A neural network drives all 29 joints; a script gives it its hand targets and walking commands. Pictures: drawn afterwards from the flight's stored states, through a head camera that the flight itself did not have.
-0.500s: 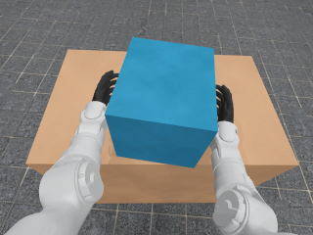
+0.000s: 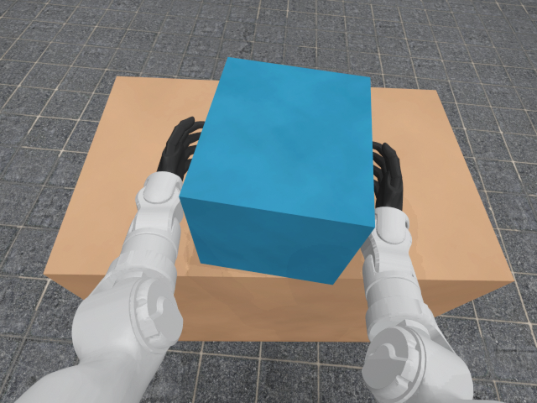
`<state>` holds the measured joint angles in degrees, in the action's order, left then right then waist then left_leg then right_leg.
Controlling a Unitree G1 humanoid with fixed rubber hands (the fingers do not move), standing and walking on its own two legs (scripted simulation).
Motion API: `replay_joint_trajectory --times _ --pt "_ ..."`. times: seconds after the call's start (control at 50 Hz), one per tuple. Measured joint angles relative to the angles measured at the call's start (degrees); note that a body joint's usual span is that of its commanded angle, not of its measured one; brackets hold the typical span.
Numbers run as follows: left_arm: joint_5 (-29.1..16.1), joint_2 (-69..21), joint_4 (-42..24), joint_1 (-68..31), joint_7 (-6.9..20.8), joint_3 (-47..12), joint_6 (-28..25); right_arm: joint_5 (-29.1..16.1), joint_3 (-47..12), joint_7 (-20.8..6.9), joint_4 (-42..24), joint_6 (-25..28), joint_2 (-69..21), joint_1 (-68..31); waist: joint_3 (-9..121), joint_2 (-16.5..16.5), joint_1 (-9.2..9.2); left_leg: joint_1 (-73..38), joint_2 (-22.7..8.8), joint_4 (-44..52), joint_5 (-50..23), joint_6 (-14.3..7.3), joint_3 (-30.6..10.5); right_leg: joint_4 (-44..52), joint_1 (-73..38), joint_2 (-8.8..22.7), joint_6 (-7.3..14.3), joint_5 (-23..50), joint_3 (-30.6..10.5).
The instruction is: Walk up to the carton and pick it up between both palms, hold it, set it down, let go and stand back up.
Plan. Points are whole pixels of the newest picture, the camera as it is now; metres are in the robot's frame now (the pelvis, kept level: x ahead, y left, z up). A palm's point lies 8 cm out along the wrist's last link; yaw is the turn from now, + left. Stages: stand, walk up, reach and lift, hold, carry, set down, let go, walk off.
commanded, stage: set down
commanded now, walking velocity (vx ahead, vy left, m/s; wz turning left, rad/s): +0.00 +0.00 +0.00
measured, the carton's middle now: (281, 174) +0.46 -0.04 +0.01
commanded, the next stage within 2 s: none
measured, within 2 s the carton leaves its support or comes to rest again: neither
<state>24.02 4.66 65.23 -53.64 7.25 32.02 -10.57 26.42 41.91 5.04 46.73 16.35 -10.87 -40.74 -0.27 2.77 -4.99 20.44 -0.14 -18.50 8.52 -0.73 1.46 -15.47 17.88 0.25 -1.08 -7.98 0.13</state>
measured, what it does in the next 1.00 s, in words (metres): stands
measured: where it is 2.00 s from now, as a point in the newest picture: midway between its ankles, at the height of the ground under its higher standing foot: outside the picture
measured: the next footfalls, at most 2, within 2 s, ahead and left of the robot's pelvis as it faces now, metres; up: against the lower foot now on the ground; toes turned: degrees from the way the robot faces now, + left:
none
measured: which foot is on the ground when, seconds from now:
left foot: down 0.00-1.00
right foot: down 0.00-1.00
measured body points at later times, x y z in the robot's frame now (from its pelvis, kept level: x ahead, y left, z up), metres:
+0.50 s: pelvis +0.00 +0.00 +0.00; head +0.09 +0.03 +0.44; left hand +0.47 +0.13 +0.05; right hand +0.39 -0.19 +0.05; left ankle +0.00 +0.11 -0.75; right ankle -0.02 -0.13 -0.75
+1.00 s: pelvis +0.00 +0.01 -0.03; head +0.10 +0.03 +0.41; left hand +0.49 +0.15 +0.02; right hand +0.42 -0.21 +0.02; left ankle +0.00 +0.11 -0.75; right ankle -0.02 -0.13 -0.75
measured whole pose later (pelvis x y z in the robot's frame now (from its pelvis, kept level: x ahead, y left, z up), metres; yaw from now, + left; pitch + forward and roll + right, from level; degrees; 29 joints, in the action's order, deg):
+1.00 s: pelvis +0.00 +0.01 -0.03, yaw -1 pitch +24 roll -3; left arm -8.0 17.1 91.8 -63.3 0.3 0.3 -20.2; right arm -9.2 8.4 10.4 77.4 20.7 6.4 -52.3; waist 12.7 -2.2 -7.6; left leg 44.7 -2.2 -37.2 15.0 0.7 0.4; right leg -29.1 39.6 -1.5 -1.3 -12.6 1.1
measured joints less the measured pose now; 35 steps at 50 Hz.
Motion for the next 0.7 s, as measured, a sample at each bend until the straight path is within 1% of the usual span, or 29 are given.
replay_joint_trajectory --times 0.46,0.54,0.58,0.6,0.64,0.7 --pt "2.03 -0.75 -1.27 0.08 0.83 2.53 0.3 1.62 1.02 -0.66 -0.57 -0.24 -0.29 -0.42 -0.11 -0.1 -0.34 0.35 0.18 -0.36 0.12 -0.18 0.04 -0.51 0.39 0.22 -0.25 -0.22 0.05" --pt "1.71 -0.25 -0.77 -0.03 0.37 1.81 0.22 0.81 0.41 -0.57 0.26 -0.06 0.13 -0.63 -0.24 -0.12 -0.31 0.25 0.14 -0.42 0.18 -0.16 0.26 -0.66 0.43 0.19 -0.23 -0.25 -0.15" --pt "0.58 0.88 0.52 -0.09 -0.33 -0.01 0.35 -0.87 -1.49 -0.18 2.48 0.0 1.38 -0.98 -0.16 -0.18 -0.52 0.48 0.06 -0.75 0.34 -0.15 0.45 -0.99 0.74 0.13 -0.23 -0.34 -0.34" --pt "-0.73 1.75 1.61 -0.1 -1.09 -1.63 0.39 -2.29 -3.32 0.15 4.42 -0.2 2.49 -1.27 0.02 -0.26 -0.7 0.86 -0.01 -1.1 0.5 -0.16 0.59 -1.27 1.15 0.06 -0.22 -0.41 -0.48" --pt "-5.05 3.98 4.62 -0.19 -3.0 -6.38 0.16 -6.47 -8.28 1.27 9.17 -0.65 4.97 -2.03 1.0 -0.61 -1.24 2.65 -0.28 -2.34 1.02 -0.19 0.85 -2.08 2.85 -0.17 -0.18 -0.59 -0.74" --pt "-13.21 7.07 10.4 -0.97 -5.86 -13.86 -1.31 -13.64 -15.96 2.9 16.06 -1.01 7.83 -3.48 3.79 -1.6 -2.11 7.63 -0.81 -5.23 2.11 -0.18 1.12 -4.08 7.56 -0.64 -0.11 -1.04 -1.02"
